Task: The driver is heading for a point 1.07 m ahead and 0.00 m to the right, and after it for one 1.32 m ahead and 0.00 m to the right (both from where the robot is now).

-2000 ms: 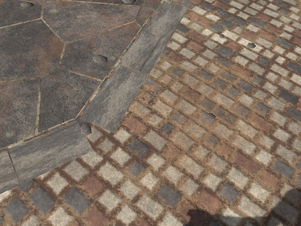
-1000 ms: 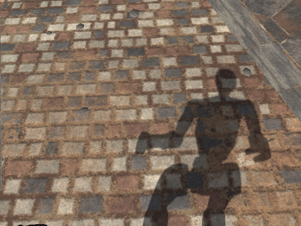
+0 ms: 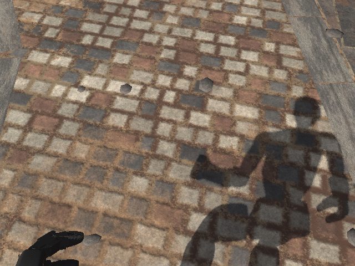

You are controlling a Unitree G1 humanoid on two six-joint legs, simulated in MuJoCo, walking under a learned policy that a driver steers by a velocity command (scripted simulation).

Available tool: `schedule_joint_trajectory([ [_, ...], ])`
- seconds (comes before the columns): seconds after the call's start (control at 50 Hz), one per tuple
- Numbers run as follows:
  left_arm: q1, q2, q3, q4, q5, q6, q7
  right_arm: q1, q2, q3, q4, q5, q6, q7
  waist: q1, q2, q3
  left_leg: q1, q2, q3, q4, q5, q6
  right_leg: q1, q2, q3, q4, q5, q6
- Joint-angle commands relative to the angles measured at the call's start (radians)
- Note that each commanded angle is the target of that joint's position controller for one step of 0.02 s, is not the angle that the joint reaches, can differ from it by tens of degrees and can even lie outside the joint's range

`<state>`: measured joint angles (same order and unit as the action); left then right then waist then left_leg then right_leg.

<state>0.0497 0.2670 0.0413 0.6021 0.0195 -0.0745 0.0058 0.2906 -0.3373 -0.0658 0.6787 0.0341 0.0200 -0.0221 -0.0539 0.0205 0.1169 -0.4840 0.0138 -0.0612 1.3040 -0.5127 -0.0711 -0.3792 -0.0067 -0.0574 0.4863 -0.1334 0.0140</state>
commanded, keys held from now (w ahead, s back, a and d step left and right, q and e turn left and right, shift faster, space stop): q+shift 0.34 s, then shift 0.02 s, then e+shift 0.64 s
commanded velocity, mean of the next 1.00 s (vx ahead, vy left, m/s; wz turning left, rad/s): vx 0.07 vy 0.00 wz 0.13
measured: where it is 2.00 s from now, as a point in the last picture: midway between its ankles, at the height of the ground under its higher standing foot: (244, 190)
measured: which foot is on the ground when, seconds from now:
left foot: up 0.00-0.22, down 0.24-0.66, up 0.68-0.94, down 0.96-1.00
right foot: down 0.00-0.24, up 0.26-0.62, down 0.64-0.98, up 1.00-1.00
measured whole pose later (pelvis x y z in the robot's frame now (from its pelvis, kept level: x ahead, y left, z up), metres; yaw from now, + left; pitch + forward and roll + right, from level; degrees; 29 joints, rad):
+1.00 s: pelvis +0.20 +0.03 +0.01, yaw +1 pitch +2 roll +1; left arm 0.18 0.36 0.11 0.67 -0.04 0.06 0.04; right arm 0.10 -0.29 -0.08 0.66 0.00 -0.01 -0.01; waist 0.03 -0.03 0.05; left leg -0.26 -0.08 -0.07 0.46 -0.20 0.01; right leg -0.37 0.09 0.27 0.61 -0.33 0.02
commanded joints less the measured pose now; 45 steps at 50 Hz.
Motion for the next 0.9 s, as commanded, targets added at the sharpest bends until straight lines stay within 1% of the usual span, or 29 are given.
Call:
schedule_joint_trajectory([
  [0.02,0.000,0.119,0.047,-0.002,-0.010,-0.005,0.008,0.050,-0.002,-0.002,-0.107,-0.003,0.018,0.000,0.013,-0.155,-0.125,-0.106,0.125,0.004,-0.154,0.030,-0.020,0.167,-0.316,0.168,-0.214,0.519,-0.236],
  [0.08,-0.078,0.170,0.068,0.017,-0.028,-0.010,0.007,0.052,-0.026,-0.010,-0.103,-0.017,0.022,0.021,-0.011,-0.123,-0.189,0.052,0.130,0.021,-0.389,0.313,0.023,0.146,-0.299,0.032,-0.224,0.461,-0.211],
  [0.14,-0.095,0.189,0.076,0.036,-0.054,-0.008,-0.004,0.010,-0.071,-0.026,-0.108,-0.015,0.039,0.047,-0.001,-0.106,-0.181,0.135,0.096,0.065,-0.534,0.432,0.064,0.167,-0.280,-0.069,-0.172,0.359,-0.164],
  [0.18,-0.075,0.209,0.086,0.051,-0.067,0.000,-0.009,-0.023,-0.110,-0.045,-0.129,-0.014,0.046,0.056,-0.001,-0.085,-0.163,0.171,0.068,0.100,-0.598,0.407,0.097,0.180,-0.287,-0.096,-0.097,0.304,-0.135],
  [0.22,-0.048,0.193,0.085,0.064,-0.075,0.013,-0.013,0.042,-0.161,-0.079,-0.121,-0.022,0.043,0.046,-0.045,-0.015,-0.185,0.324,-0.004,0.135,-0.695,0.428,0.158,0.144,-0.237,-0.149,0.127,0.289,-0.076],
  [0.24,0.009,0.165,0.077,0.064,-0.050,0.025,-0.020,0.122,-0.242,-0.110,-0.112,-0.023,0.036,0.028,-0.069,0.174,-0.180,0.484,0.042,-0.022,-0.776,0.800,0.230,-0.020,-0.149,-0.175,0.402,-0.001,-0.008],
  [0.26,0.084,0.108,0.052,0.022,-0.008,0.035,-0.024,0.045,-0.351,-0.114,-0.174,-0.038,0.027,0.017,0.042,0.420,-0.250,0.614,0.277,-0.512,-0.864,0.893,0.442,-0.301,0.031,-0.097,0.738,-0.589,0.063],
  [0.28,0.060,0.177,0.058,0.029,-0.012,0.041,-0.022,0.027,-0.291,-0.095,-0.214,-0.054,-0.003,0.038,-0.009,0.253,-0.374,0.576,0.324,-0.644,-0.966,0.624,0.475,-0.311,0.035,0.144,0.821,-0.553,0.042],
  [0.3,0.019,0.203,0.064,0.020,-0.036,0.042,-0.020,-0.006,-0.262,-0.084,-0.212,-0.044,-0.023,0.044,0.006,0.168,-0.305,0.511,0.300,-0.578,-0.993,0.472,0.428,-0.326,0.016,0.164,0.804,-0.465,0.014],
  [0.32,0.010,0.199,0.064,0.027,-0.026,0.040,-0.011,-0.037,-0.239,-0.080,-0.207,-0.023,-0.028,0.040,0.027,0.094,-0.242,0.454,0.249,-0.518,-0.993,0.377,0.372,-0.326,-0.006,0.172,0.740,-0.389,0.001],
  [0.34,0.002,0.202,0.066,0.035,-0.011,0.040,-0.001,-0.078,-0.217,-0.072,-0.213,-0.012,-0.020,0.030,0.043,0.068,-0.216,0.400,0.216,-0.467,-0.987,0.374,0.335,-0.301,-0.020,0.179,0.667,-0.336,0.001],
  [0.38,0.041,0.206,0.066,0.075,-0.014,0.050,-0.002,-0.160,-0.182,-0.053,-0.242,-0.042,-0.005,0.004,0.072,0.074,-0.245,0.306,0.189,-0.340,-0.952,0.577,0.315,-0.176,-0.017,0.140,0.630,-0.266,0.027],
  [0.42,0.088,0.167,0.052,0.108,-0.020,0.062,-0.002,-0.152,-0.146,-0.035,-0.229,-0.054,-0.004,-0.008,0.065,0.048,-0.294,0.294,0.178,-0.255,-0.914,0.747,0.317,-0.104,-0.023,0.106,0.579,-0.243,0.062],
  [0.46,0.099,0.119,0.031,0.115,-0.026,0.072,-0.001,-0.147,-0.109,-0.016,-0.201,-0.054,-0.003,-0.009,0.055,0.051,-0.303,0.273,0.163,-0.198,-0.908,0.727,0.305,-0.041,-0.044,0.093,0.487,-0.211,0.079],
  [0.5,0.101,0.085,0.012,0.121,-0.027,0.079,-0.008,-0.165,-0.047,0.010,-0.174,-0.068,-0.005,-0.001,0.044,0.079,-0.285,0.218,0.152,-0.156,-0.934,0.568,0.288,0.056,-0.070,0.085,0.368,-0.158,0.079],
  [0.54,0.086,0.108,0.013,0.113,-0.032,0.083,-0.012,-0.168,-0.058,0.011,-0.142,-0.079,-0.009,0.013,0.028,0.110,-0.221,0.168,0.166,-0.153,-0.957,0.384,0.285,0.104,-0.060,0.067,0.302,-0.142,0.066],
  [0.58,0.080,0.161,0.027,0.094,-0.038,0.081,-0.013,-0.185,-0.109,-0.006,-0.124,-0.069,-0.005,0.013,0.035,0.122,-0.156,0.168,0.179,-0.158,-0.938,0.324,0.280,0.083,-0.033,0.030,0.233,-0.161,0.040],
  [0.6,0.092,0.170,0.031,0.091,-0.037,0.078,-0.014,-0.187,-0.117,-0.011,-0.116,-0.059,-0.002,0.009,0.043,0.116,-0.145,0.186,0.181,-0.155,-0.911,0.341,0.269,0.082,-0.023,0.016,0.178,-0.145,0.024],
  [0.62,0.105,0.175,0.033,0.088,-0.031,0.075,-0.016,-0.172,-0.112,-0.013,-0.105,-0.047,0.000,0.004,0.049,0.097,-0.138,0.212,0.170,-0.145,-0.873,0.357,0.243,0.079,-0.022,0.024,0.111,-0.090,0.003],
  [0.64,0.109,0.201,0.038,0.077,-0.024,0.073,-0.017,-0.149,-0.097,-0.015,-0.095,-0.039,-0.001,-0.004,0.042,0.032,-0.124,0.221,0.129,-0.106,-0.795,0.330,0.192,0.072,-0.057,0.096,0.033,0.098,-0.031],
  [0.66,0.106,0.274,0.056,0.065,-0.025,0.069,-0.011,-0.111,-0.070,-0.014,-0.107,-0.056,-0.004,-0.013,-0.010,-0.148,-0.120,0.186,0.002,0.015,-0.634,0.248,0.118,0.061,-0.169,0.301,-0.038,0.280,-0.105],
  [0.68,0.121,0.309,0.072,0.063,-0.029,0.070,-0.008,-0.196,-0.059,-0.014,-0.133,-0.064,-0.006,-0.020,0.034,-0.271,-0.070,0.064,-0.120,0.091,-0.510,0.154,0.054,0.068,-0.263,0.508,-0.139,0.248,-0.233],
  [0.7,0.191,0.289,0.071,0.073,-0.006,0.063,-0.004,-0.274,-0.056,-0.015,-0.160,-0.057,-0.009,-0.025,0.101,-0.312,-0.079,-0.056,-0.142,0.023,-0.337,-0.074,0.042,0.142,-0.323,0.647,-0.205,0.252,-0.313],
  [0.72,0.209,0.266,0.068,0.080,0.001,0.052,0.000,-0.278,-0.057,-0.023,-0.158,-0.045,-0.008,-0.025,0.101,-0.259,-0.113,-0.100,-0.123,-0.039,-0.203,-0.118,0.042,0.201,-0.315,0.636,-0.193,0.266,-0.315],
  [0.74,0.177,0.254,0.070,0.070,-0.015,0.048,0.006,-0.255,-0.046,-0.026,-0.144,-0.038,-0.004,-0.022,0.074,-0.199,-0.135,-0.118,-0.105,-0.062,-0.167,-0.078,0.038,0.237,-0.271,0.568,-0.155,0.291,-0.275],
  [0.78,0.124,0.226,0.074,0.048,-0.052,0.062,0.024,-0.259,-0.030,-0.024,-0.137,-0.041,-0.009,-0.019,0.059,-0.148,-0.176,-0.119,-0.077,-0.068,-0.293,0.019,0.022,0.299,-0.206,0.489,-0.110,0.311,-0.210],
  [0.8,0.125,0.219,0.077,0.045,-0.058,0.079,0.032,-0.276,-0.005,-0.018,-0.139,-0.039,-0.017,-0.014,0.065,-0.146,-0.190,-0.092,-0.087,-0.049,-0.374,0.049,0.010,0.310,-0.176,0.475,-0.099,0.318,-0.195],
  [0.84,0.137,0.223,0.088,0.034,-0.053,0.107,0.044,-0.281,0.021,-0.011,-0.134,-0.027,-0.031,0.001,0.077,-0.164,-0.231,-0.021,-0.108,-0.039,-0.516,0.093,-0.001,0.326,-0.150,0.484,-0.081,0.319,-0.186],
  [0.9,0.120,0.235,0.102,0.007,-0.054,0.124,0.039,-0.220,-0.007,-0.022,-0.105,-0.014,-0.041,0.017,0.070,-0.210,-0.251,0.127,-0.126,-0.036,-0.709,0.144,0.002,0.265,-0.136,0.546,-0.089,0.273,-0.183],
])
Next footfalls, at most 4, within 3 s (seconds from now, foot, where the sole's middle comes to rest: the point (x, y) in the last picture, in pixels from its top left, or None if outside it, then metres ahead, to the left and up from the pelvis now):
0.24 left None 0.24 0.13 -0.77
0.64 right None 0.29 -0.10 -0.77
0.96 left None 0.24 0.13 -0.76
1.54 right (260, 240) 0.46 -0.31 -0.77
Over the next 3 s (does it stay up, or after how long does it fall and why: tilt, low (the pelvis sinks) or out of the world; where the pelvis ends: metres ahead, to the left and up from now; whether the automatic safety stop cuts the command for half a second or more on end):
stays up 1.24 -0.32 0.00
